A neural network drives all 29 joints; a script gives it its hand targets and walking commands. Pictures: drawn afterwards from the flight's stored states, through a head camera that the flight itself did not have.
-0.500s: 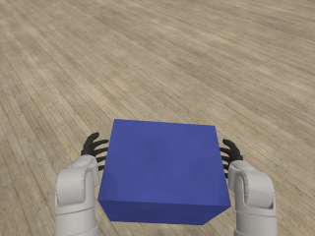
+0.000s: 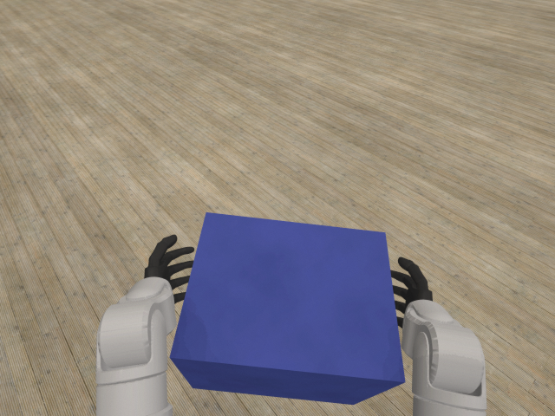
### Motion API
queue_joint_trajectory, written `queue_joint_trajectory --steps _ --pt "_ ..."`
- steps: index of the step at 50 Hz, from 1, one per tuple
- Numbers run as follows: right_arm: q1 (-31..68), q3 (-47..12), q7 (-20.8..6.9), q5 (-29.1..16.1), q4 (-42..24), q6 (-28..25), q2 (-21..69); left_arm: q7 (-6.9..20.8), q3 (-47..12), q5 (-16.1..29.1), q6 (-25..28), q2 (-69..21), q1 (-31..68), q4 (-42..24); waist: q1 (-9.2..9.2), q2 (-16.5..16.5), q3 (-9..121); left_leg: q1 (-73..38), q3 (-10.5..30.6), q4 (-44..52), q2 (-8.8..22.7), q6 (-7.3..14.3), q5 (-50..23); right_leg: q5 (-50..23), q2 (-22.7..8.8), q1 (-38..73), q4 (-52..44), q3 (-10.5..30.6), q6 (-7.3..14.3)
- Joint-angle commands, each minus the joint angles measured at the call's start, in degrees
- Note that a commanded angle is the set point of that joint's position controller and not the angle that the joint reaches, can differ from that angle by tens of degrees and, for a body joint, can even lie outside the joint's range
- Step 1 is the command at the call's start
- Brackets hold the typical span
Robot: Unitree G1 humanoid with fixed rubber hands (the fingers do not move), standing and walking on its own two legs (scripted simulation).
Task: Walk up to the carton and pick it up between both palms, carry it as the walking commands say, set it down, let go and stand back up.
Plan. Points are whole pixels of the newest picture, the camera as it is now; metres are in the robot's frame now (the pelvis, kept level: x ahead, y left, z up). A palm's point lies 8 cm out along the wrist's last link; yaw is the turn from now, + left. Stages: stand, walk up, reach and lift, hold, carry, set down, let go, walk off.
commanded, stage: carry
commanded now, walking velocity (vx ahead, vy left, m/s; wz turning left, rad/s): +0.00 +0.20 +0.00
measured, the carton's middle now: (284, 314) +0.28 +0.00 +0.01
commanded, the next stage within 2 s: none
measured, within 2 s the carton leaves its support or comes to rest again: neither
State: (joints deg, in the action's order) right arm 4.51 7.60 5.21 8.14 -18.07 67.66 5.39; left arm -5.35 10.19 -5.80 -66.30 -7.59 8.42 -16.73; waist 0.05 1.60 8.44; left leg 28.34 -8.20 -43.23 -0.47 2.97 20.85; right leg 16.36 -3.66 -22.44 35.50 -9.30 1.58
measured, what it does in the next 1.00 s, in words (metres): steps to the left: left foot, then right foot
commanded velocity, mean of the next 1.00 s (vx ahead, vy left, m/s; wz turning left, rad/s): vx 0.00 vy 0.10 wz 0.00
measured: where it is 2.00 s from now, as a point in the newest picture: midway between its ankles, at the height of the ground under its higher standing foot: outside the picture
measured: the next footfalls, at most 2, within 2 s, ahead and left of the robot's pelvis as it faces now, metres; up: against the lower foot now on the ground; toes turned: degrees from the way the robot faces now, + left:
left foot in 0.26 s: +0.03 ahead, +0.24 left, +0.00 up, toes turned +7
right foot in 0.54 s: -0.02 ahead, +0.08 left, +0.00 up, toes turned -8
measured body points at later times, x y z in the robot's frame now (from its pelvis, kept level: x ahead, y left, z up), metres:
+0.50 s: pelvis -0.06 +0.15 +0.00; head -0.05 +0.15 +0.45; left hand +0.22 +0.33 +0.07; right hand +0.23 -0.01 +0.07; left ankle -0.01 +0.24 -0.73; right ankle -0.05 +0.06 -0.71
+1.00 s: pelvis -0.09 +0.25 +0.01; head -0.13 +0.26 +0.46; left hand +0.17 +0.44 +0.08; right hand +0.19 +0.09 +0.09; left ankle -0.04 +0.34 -0.73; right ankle -0.06 +0.08 -0.72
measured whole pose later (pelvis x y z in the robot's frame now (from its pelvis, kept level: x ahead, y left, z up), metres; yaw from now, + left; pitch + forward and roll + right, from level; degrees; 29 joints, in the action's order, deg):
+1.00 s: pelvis -0.09 +0.25 +0.01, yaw +1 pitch +2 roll -1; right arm 10.2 8.3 6.7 8.2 -10.4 67.9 6.5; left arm -7.2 12.3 -7.2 -67.8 -7.3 10.1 -13.1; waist 1.0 -1.4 7.6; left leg 21.0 -6.2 -30.5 1.4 2.7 11.4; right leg 17.2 -7.3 -19.3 31.1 -6.8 -3.3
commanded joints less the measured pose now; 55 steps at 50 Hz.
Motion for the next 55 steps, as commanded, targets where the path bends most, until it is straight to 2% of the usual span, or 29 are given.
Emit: queue_joint_trajectory --steps 1,5,8,10,11,12,13,14,15,17,18,22,24,25,26,27,28,29,31,34,36,37,38,39,43,46,49,53,55 --pt "39.53 -44.34 -17.99 -27.98 -5.86 -0.13 51.27 19.28 -41.77 22.58 -2.47 -49.72 24.95 -1.02 0.52 -8.36 7.19 7.13 8.59 -9.23 4.98 -2.45 2.18 -11.01 -20.74 11.52 -17.31 18.46 6.38" --pt "41.16 -43.75 -18.21 -29.0 -5.63 -0.45 51.02 18.94 -41.72 22.92 -2.14 -49.21 28.35 -2.45 0.19 -11.12 5.11 0.32 3.84 -2.6 3.35 -4.43 -2.01 -2.65 -15.2 5.53 -18.24 8.33 1.95" --pt "38.02 -42.53 -17.97 -28.51 -2.32 0.4 51.04 18.36 -40.45 21.78 -2.49 -47.81 25.78 -1.02 0.67 -17.27 8.66 -4.22 1.33 2.56 1.78 -4.77 0.13 -3.36 -14.91 6.64 -16.17 7.81 1.68" --pt "36.36 -41.76 -17.97 -28.09 -0.69 0.71 51.02 18.28 -39.88 21.27 -2.84 -47.19 25.04 -0.28 0.18 -17.35 10.85 -9.19 -0.29 11.66 0.88 -4.43 -2.75 -4.62 -13.57 7.08 -12.06 5.78 0.22" --pt "37.57 -41.6 -18.03 -28.37 -0.95 0.73 51.72 18.2 -40.4 21.62 -3.07 -48.28 25.65 -0.25 0.08 -14.23 11.78 -13.38 0.63 18.17 1.28 -4.35 -5.69 -5.78 -11.59 6.28 -7.82 3.86 -1.45" --pt "37.05 -40.77 -18.12 -28.01 -0.58 0.69 51.45 18.07 -40.92 21.69 -3.22 -48.4 25.84 -0.43 -0.18 -6.73 12.7 -18.32 4.99 22.94 5.03 -3.91 -9.57 -7.07 -9.11 3.41 -0.48 0.85 -3.4" --pt "35.88 -39.73 -18.12 -27.63 -0.51 0.42 51.24 18.08 -41.52 22.37 -3.25 -49.3 27.95 -1.42 -0.43 6.73 13.82 -23.0 17.17 24.79 14.68 -1.15 -21.56 1.31 -4.01 -4.56 8.65 -1.46 -6.22" --pt "34.51 -38.83 -18.12 -27.18 -0.01 0.34 51.82 18.13 -41.77 22.71 -3.25 -49.78 28.24 -1.11 -0.6 15.6 12.68 -25.2 21.56 21.75 18.84 2.61 -31.02 17.15 -1.28 -12.41 17.79 -0.81 -6.56" --pt "33.67 -38.29 -18.31 -26.78 1.02 0.34 51.63 18.33 -42.49 23.38 -3.18 -50.53 29.6 -1.08 -1.21 16.41 14.71 -22.64 17.64 19.96 18.88 6.66 -28.7 19.38 -2.49 -12.36 23.79 3.85 -5.59" --pt "35.62 -38.04 -17.91 -25.26 -1.22 -0.54 52.92 19.38 -44.7 26.3 -2.55 -53.43 33.26 -1.18 -1.31 10.67 11.61 -19.36 13.23 18.5 13.93 6.55 -27.59 16.28 -1.45 -11.61 25.56 3.84 -4.54" --pt "36.83 -38.46 -17.72 -24.95 -2.91 -1.02 53.48 19.74 -45.75 27.34 -2.05 -53.46 34.82 -2.27 -0.85 9.88 11.6 -20.78 11.9 17.08 12.84 5.98 -33.06 15.58 -0.99 -12.04 22.11 3.24 -3.89" --pt "33.54 -38.15 -16.93 -24.13 -4.57 -2.08 53.35 19.26 -46.65 27.56 -1.08 -52.42 32.27 -5.42 -0.6 10.02 16.03 -23.31 10.49 15.15 13.22 7.33 -32.72 11.76 0.18 -8.88 12.58 1.32 -2.93" --pt "31.59 -38.84 -16.36 -23.4 -4.51 -2.05 52.36 19.24 -45.84 26.72 -1.24 -50.28 29.0 -5.45 0.56 8.0 18.16 -19.69 9.63 13.03 12.37 7.13 -28.77 2.18 0.78 0.36 -0.95 0.4 -1.79" --pt "29.24 -39.06 -16.0 -22.95 -4.25 -1.91 51.28 19.18 -45.19 26.25 -1.58 -50.15 26.81 -4.19 0.82 4.28 18.66 -15.23 7.76 10.14 10.84 5.84 -26.53 -6.04 -1.18 8.62 -10.67 1.63 -1.39" --pt "28.86 -40.03 -15.86 -23.06 -4.53 -1.56 50.15 19.43 -44.05 25.25 -1.7 -49.46 23.92 -2.77 1.14 -2.42 18.64 -5.29 7.95 6.79 8.85 3.27 -21.76 -10.85 -8.05 18.52 -14.42 10.19 -0.27" --pt "29.16 -41.45 -15.84 -23.48 -4.33 -0.99 50.35 19.6 -43.09 24.31 -1.72 -48.56 23.25 -1.87 0.88 -18.2 17.72 6.93 5.39 0.79 4.88 -0.65 -1.02 -23.07 -22.4 25.64 -16.06 25.44 3.82" --pt "30.56 -42.68 -16.01 -24.87 -4.61 -0.7 50.88 19.6 -42.28 23.21 -1.73 -48.91 21.55 -0.67 0.28 -18.15 14.68 8.11 7.19 -4.65 5.03 -1.78 5.8 -24.54 -25.8 21.72 -16.03 26.17 6.7" --pt "32.94 -42.94 -16.45 -25.21 -4.59 -0.73 51.99 19.44 -42.19 23.29 -1.61 -50.41 23.07 -0.42 0.85 -15.86 14.34 3.62 9.43 -5.05 6.47 -1.41 4.95 -23.86 -22.8 18.46 -13.66 20.36 8.44" --pt "37.93 -44.04 -17.39 -26.78 -5.73 -0.88 52.76 19.66 -42.85 23.03 -1.71 -52.01 24.68 -0.41 0.56 -10.14 11.05 -1.74 5.77 2.87 4.07 -2.5 0.69 -16.56 -15.79 11.35 -14.33 11.91 3.91" --pt "41.95 -44.5 -18.01 -28.68 -7.12 -1.23 52.3 19.09 -42.55 23.05 -1.41 -51.32 27.95 -1.21 0.01 -9.37 9.28 -12.1 1.55 14.57 2.65 -4.14 -12.35 -6.16 -9.87 5.26 -13.01 3.97 -0.94" --pt "39.68 -42.92 -18.32 -28.58 -4.89 -0.46 51.98 18.51 -42.46 22.57 -1.68 -51.24 27.42 -1.49 0.33 -5.37 11.17 -17.16 4.12 16.78 5.24 -4.08 -14.72 -3.72 -8.01 3.6 -8.76 2.95 -2.2" --pt "37.65 -42.27 -18.58 -28.21 -2.22 -0.08 51.69 18.21 -41.96 21.76 -1.69 -50.23 26.91 -0.24 0.47 -2.27 12.84 -18.54 9.29 17.33 9.99 -3.96 -21.69 -0.67 -6.01 2.92 -5.49 1.8 -3.57" --pt "34.86 -40.24 -18.92 -27.56 0.63 0.53 50.59 18.02 -41.42 20.77 -1.99 -49.94 25.22 2.07 0.27 2.99 12.27 -17.09 11.64 18.85 12.38 -3.74 -19.75 2.9 -4.72 2.86 -5.24 2.38 -4.62" --pt "34.08 -39.78 -19.15 -26.8 2.9 0.86 50.09 18.22 -41.06 20.03 -2.2 -50.27 24.07 4.23 0.35 3.76 12.59 -15.38 9.42 17.56 11.72 -2.81 -17.82 -0.27 -4.34 5.83 -7.38 2.8 -4.79" --pt "37.33 -38.47 -19.18 -26.28 2.48 0.23 52.46 19.12 -44.08 23.5 -2.09 -53.08 32.92 1.07 -0.31 3.45 8.42 -7.0 12.53 24.89 11.44 -2.1 -3.0 1.26 -3.95 8.56 -4.65 1.65 -4.67" --pt "39.28 -37.41 -19.13 -25.91 3.42 -0.06 52.64 19.41 -44.23 24.38 -2.4 -53.12 36.03 1.01 -0.53 8.08 5.71 -7.28 13.76 28.46 12.31 -1.84 9.02 2.06 -2.68 5.08 -3.86 0.78 -5.05" --pt "37.15 -36.58 -18.94 -24.82 4.51 -0.39 52.42 19.5 -44.24 24.54 -2.54 -52.53 35.35 2.17 -0.65 8.1 7.47 -10.12 13.31 27.45 12.03 -1.17 5.44 1.56 -1.84 4.4 -2.84 1.04 -4.56" --pt "36.46 -37.09 -18.15 -24.45 2.44 -0.67 52.53 19.47 -44.46 25.48 -2.59 -53.89 33.34 2.14 -0.24 3.77 12.74 -15.4 11.92 22.95 11.66 -0.16 -6.18 -0.82 -2.0 5.68 -6.99 1.9 -3.92" --pt "36.36 -37.67 -18.16 -24.3 1.98 -0.74 53.3 19.49 -44.27 25.14 -2.5 -53.7 33.25 1.03 -0.16 2.13 13.04 -14.91 10.4 22.07 10.66 -0.48 -6.04 -1.79 -2.76 6.26 -8.13 2.69 -3.49"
